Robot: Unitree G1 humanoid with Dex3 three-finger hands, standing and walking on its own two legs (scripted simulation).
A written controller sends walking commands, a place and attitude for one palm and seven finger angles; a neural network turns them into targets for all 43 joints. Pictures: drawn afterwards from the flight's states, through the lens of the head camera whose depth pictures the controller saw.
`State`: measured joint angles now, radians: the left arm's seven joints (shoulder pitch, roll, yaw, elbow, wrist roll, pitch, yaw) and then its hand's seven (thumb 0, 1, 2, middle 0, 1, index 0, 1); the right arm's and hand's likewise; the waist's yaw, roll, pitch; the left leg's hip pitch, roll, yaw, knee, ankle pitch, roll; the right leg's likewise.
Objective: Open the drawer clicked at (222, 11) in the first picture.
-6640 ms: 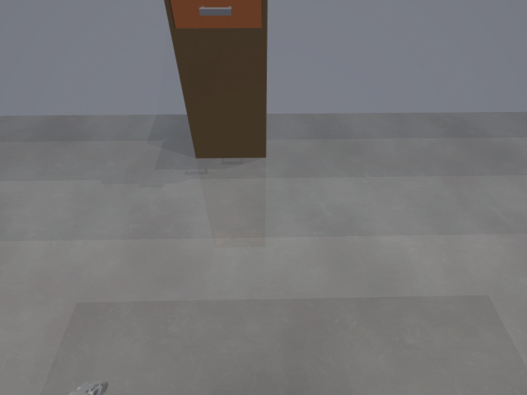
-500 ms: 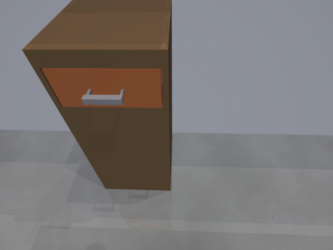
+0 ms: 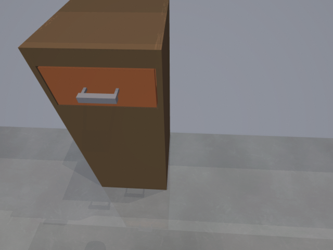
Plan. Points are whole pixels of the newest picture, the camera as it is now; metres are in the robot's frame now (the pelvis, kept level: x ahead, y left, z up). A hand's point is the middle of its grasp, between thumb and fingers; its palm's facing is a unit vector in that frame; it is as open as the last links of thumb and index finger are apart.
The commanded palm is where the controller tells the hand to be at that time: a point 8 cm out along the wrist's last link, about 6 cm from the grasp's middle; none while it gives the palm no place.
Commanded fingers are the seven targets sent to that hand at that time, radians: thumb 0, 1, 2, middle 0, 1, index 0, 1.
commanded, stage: shuffle to correct the standing spot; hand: left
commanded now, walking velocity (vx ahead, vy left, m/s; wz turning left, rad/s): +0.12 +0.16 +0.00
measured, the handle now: (99, 94) +0.56 +0.26 +0.04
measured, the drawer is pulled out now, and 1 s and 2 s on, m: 0.00 0.00 0.00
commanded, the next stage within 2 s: come to a stop and stand still in 0.10 s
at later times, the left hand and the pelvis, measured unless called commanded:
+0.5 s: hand out of the picture +0.08 +0.21 -0.17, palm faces +0.03 -0.97 -0.24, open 7.3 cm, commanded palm none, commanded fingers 0.00 0.90 0.90 -0.20 -0.30 -0.20 -0.30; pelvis +0.05 +0.03 +0.00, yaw -1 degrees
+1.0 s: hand out of the picture +0.03 +0.21 -0.18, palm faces -0.01 -0.98 -0.20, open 7.3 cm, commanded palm none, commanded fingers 0.00 0.90 0.90 -0.20 -0.30 -0.20 -0.30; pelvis +0.00 +0.03 +0.00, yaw -1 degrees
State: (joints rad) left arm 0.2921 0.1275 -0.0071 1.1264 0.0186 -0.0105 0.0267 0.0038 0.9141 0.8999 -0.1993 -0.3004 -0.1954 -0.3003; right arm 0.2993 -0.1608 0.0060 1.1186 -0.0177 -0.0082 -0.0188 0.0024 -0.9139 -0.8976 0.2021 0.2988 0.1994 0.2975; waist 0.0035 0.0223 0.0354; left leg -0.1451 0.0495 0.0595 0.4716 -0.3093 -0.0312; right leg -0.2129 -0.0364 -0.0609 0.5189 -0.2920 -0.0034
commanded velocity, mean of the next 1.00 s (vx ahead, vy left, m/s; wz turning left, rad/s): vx -0.01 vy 0.02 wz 0.00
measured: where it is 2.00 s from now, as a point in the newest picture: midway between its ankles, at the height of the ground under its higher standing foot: outside the picture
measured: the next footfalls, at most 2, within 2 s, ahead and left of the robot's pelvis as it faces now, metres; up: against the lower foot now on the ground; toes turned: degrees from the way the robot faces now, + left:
none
